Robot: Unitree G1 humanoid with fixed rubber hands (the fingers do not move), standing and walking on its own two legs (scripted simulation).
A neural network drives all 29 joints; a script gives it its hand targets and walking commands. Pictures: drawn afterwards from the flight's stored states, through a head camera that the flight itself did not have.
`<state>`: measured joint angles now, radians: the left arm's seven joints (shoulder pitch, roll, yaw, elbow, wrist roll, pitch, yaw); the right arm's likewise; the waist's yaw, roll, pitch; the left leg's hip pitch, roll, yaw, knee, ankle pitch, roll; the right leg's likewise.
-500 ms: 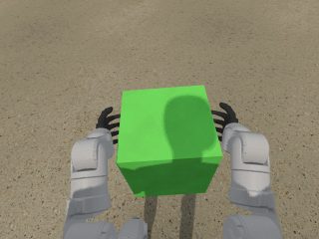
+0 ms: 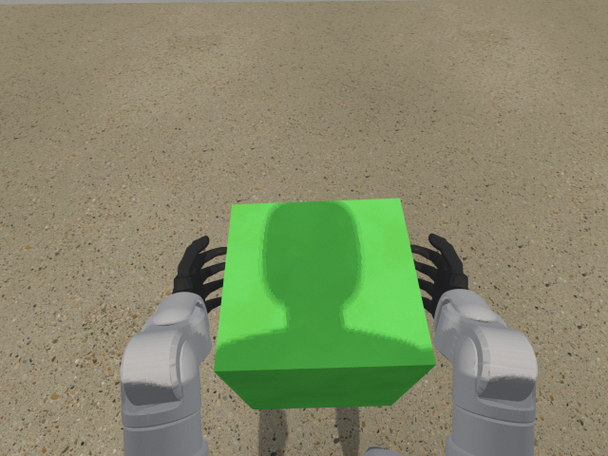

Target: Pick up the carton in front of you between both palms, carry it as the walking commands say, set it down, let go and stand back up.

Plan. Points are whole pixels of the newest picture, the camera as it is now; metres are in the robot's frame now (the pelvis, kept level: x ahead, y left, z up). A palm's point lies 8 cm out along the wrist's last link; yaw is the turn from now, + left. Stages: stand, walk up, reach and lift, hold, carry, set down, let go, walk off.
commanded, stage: carry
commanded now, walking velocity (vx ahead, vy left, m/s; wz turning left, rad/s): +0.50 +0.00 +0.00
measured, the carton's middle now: (318, 314) +0.31 -0.01 +0.01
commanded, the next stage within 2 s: none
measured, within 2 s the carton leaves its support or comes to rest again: neither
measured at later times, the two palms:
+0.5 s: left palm (228, 162) +0.54 +0.12 +0.09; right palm (406, 153) +0.56 -0.18 +0.09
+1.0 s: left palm (228, 87) +0.77 +0.14 +0.09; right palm (374, 87) +0.77 -0.16 +0.09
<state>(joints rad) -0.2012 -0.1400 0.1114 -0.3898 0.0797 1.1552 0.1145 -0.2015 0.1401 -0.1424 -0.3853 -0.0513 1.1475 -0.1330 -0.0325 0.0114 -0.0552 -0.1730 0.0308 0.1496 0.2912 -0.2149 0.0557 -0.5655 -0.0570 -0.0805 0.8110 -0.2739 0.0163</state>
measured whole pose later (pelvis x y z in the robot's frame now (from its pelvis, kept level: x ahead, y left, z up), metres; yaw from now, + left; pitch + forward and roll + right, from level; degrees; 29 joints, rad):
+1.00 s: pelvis +0.53 -0.01 -0.01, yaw +1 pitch +3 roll +1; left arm -0.06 -0.13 0.05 -0.48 0.09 1.24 0.12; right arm -0.06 0.13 -0.07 -0.46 -0.08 1.21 -0.12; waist -0.01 -0.01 -0.13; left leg -0.29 0.05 0.23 0.45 -0.21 0.03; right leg -0.21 -0.07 -0.13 0.47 -0.31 0.01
